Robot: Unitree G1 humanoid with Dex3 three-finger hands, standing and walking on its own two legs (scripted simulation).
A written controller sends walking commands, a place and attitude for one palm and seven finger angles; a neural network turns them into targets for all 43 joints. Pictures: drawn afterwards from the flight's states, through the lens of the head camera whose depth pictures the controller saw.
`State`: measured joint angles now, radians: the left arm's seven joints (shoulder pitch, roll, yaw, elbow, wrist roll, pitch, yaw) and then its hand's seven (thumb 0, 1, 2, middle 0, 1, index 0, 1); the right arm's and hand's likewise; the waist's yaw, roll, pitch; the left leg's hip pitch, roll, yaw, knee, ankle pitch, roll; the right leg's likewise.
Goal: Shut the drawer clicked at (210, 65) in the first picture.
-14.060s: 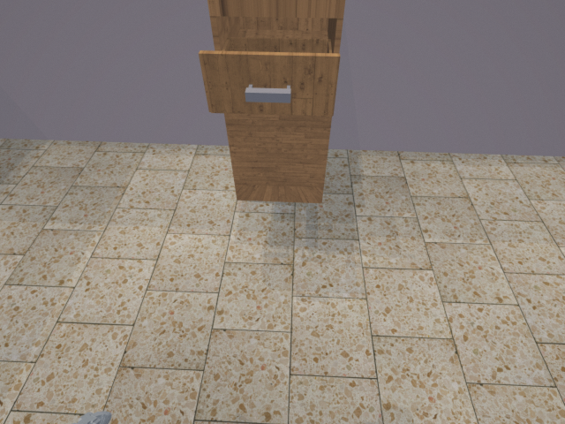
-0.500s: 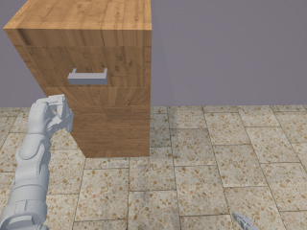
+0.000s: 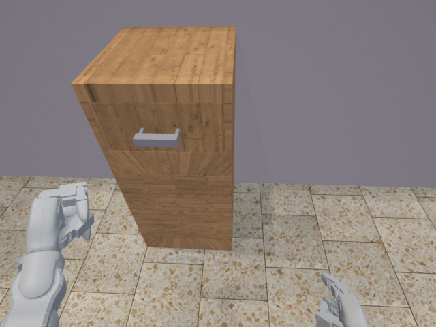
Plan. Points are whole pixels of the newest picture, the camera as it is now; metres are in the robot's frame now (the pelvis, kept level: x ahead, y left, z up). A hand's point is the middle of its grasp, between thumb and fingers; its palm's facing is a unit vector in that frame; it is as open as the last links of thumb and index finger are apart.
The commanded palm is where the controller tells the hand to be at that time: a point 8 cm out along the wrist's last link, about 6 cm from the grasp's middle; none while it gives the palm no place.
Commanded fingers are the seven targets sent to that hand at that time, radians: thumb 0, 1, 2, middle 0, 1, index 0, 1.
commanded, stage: draw the hand back to the body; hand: left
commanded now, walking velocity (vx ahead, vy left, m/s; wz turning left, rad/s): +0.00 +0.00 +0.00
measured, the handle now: (158, 135) +0.62 +0.24 -0.01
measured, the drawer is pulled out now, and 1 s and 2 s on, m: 0.00 0.00 0.00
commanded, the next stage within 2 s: step back with the hand held close in 0.42 s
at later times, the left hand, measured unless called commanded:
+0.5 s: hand (59, 252) +0.17 +0.23 +0.15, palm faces +0.42 -0.82 -0.39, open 3.3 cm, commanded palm +0.12 +0.27 +0.17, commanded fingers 0.00 0.90 0.90 -1.40 -1.60 -1.40 -1.60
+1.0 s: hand (37, 261) +0.16 +0.26 +0.15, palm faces +0.30 -0.81 -0.50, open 3.2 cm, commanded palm +0.10 +0.30 +0.17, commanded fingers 0.00 0.90 0.90 -1.40 -1.60 -1.40 -1.60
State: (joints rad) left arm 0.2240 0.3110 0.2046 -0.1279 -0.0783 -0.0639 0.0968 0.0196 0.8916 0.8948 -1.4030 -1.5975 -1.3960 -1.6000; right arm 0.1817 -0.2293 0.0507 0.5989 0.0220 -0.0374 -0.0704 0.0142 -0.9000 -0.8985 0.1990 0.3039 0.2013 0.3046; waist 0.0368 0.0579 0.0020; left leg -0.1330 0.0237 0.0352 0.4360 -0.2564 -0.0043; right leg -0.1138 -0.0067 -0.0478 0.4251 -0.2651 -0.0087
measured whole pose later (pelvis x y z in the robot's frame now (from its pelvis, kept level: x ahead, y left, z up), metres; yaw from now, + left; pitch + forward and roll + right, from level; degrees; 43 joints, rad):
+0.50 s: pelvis +0.00 -0.01 +0.00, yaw +1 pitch -5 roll +0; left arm 0.52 0.31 0.27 -0.41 -0.07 -0.11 0.11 0.02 0.89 0.89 -1.41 -1.60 -1.40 -1.60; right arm 0.19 -0.23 0.02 0.63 0.00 -0.12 -0.09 0.02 -0.90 -0.90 0.20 0.30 0.20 0.30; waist 0.07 0.09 0.03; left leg -0.09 0.04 0.02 0.42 -0.25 -0.02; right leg -0.06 0.01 -0.06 0.39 -0.25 -0.02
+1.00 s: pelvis -0.04 +0.02 +0.00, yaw +0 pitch +1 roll -1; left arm 0.63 0.40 0.36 -0.55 -0.05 -0.18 0.12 0.02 0.88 0.89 -1.41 -1.60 -1.40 -1.60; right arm 0.18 -0.22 -0.02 0.55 0.01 0.01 -0.08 0.02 -0.90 -0.90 0.20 0.30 0.20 0.30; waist 0.00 0.02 0.04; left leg -0.28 0.01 0.05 0.46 -0.20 0.03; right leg -0.25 -0.02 -0.04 0.42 -0.19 0.02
